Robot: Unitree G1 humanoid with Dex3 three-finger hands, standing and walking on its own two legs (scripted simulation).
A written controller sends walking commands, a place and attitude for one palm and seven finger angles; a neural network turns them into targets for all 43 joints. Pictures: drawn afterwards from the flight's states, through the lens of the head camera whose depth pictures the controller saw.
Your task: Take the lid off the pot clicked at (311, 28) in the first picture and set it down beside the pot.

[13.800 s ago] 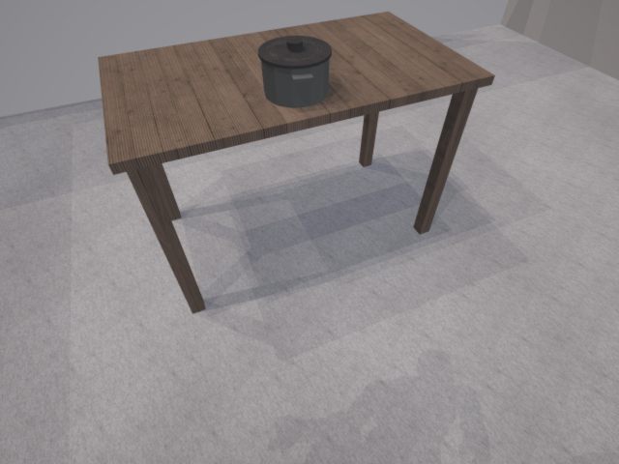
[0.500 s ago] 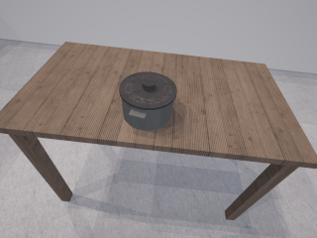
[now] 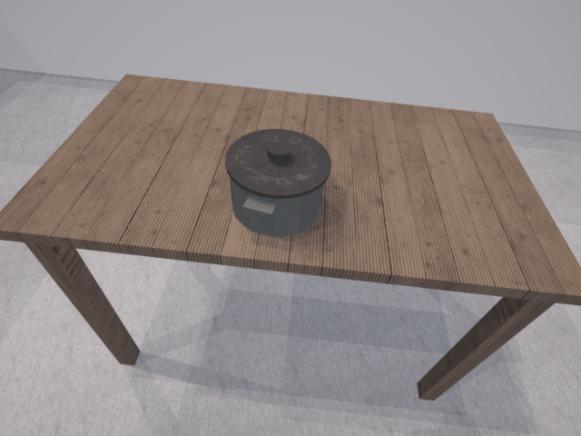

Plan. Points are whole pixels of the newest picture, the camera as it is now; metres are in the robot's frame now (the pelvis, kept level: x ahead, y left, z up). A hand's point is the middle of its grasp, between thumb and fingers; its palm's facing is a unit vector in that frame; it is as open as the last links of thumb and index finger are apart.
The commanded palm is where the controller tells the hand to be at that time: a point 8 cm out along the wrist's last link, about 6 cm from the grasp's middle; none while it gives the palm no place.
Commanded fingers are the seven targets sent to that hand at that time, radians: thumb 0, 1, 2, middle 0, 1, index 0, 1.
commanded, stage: shuffle to correct the standing spot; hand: left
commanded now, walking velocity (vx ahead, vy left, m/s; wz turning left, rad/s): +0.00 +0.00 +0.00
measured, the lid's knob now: (279, 151) +0.56 +0.07 +0.09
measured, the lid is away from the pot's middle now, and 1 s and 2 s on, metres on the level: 0.00 0.00 0.00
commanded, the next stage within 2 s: come to a stop and stand still in 0.52 s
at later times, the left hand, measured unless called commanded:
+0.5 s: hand out of the picture -0.02 +0.12 -0.19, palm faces +0.05 -0.99 -0.12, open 7.3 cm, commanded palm none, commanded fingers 0.00 0.90 0.90 -0.20 -0.30 -0.20 -0.30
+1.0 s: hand out of the picture +0.10 +0.12 -0.19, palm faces +0.04 -0.99 -0.16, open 7.3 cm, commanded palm none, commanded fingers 0.00 0.90 0.90 -0.20 -0.30 -0.20 -0.30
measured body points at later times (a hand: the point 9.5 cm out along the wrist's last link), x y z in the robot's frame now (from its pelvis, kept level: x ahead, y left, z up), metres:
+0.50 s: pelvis +0.04 -0.02 -0.01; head +0.04 -0.01 +0.44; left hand -0.03 +0.18 -0.17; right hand +0.02 -0.23 -0.16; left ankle +0.04 +0.05 -0.74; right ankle -0.02 -0.15 -0.74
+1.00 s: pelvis +0.09 -0.04 +0.00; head +0.12 -0.02 +0.44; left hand +0.09 +0.18 -0.17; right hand +0.13 -0.27 -0.15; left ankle +0.09 +0.04 -0.74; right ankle +0.05 -0.16 -0.73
